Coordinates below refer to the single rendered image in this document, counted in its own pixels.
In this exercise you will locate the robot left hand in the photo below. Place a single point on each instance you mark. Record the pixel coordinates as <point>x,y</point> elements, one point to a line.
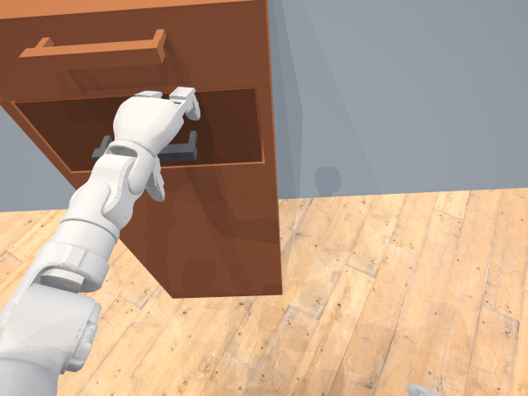
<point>152,122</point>

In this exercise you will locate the drawer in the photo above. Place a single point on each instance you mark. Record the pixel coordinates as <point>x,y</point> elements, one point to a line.
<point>229,129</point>

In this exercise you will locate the robot left upper arm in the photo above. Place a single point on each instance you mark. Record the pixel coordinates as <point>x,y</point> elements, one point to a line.
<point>51,331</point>

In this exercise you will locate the left robot forearm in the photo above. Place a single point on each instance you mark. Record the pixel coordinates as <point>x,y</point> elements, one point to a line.
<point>76,257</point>

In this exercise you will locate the handle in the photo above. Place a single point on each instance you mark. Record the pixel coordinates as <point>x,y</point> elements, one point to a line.
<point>102,55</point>
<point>172,153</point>

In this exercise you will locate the cabinet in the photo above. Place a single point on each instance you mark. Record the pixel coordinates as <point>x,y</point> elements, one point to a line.
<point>217,232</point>

